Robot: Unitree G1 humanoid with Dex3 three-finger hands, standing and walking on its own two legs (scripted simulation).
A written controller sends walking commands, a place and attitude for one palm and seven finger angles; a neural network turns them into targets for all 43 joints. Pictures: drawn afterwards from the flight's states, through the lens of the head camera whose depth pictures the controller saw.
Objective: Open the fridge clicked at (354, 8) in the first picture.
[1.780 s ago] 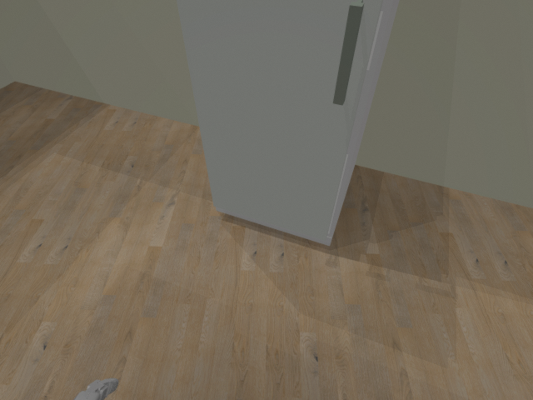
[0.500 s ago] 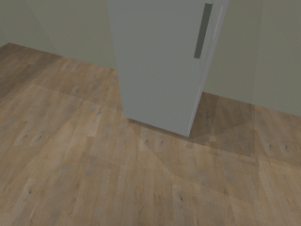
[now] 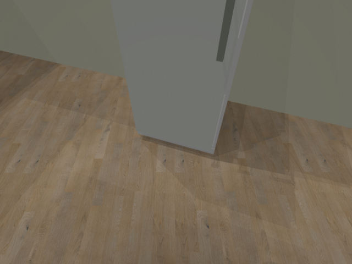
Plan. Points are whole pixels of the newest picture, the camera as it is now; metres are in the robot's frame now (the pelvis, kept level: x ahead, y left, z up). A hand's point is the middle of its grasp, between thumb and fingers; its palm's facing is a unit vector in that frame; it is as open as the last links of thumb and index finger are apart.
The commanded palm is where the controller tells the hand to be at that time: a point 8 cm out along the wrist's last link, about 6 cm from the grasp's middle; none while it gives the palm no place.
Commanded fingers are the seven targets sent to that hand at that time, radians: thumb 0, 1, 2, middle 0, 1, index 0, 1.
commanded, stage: turn to face it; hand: right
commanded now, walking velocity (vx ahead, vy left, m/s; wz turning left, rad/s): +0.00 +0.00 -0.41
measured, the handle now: (226, 28) +0.88 -0.13 +0.13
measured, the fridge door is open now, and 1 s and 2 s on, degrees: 0 0 0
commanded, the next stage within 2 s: take the last steps up to it in 0.42 s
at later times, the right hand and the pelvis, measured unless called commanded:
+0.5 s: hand out of the picture +0.01 -0.22 -0.17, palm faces +0.18 +0.95 -0.24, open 7.4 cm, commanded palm none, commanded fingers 0.00 -0.90 -0.90 0.20 0.30 0.20 0.30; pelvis -0.03 -0.01 +0.00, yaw -10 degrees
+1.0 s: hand out of the picture -0.11 -0.14 -0.19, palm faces +0.27 +0.96 -0.07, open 7.4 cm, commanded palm none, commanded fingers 0.00 -0.90 -0.90 0.20 0.30 0.20 0.30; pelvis +0.03 -0.02 -0.01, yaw -11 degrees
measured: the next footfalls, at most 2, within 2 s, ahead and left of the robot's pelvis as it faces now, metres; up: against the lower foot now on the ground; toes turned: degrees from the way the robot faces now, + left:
left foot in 0.56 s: +0.00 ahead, +0.11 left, +0.00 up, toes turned -11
right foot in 0.92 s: +0.02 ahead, -0.13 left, +0.00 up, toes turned -20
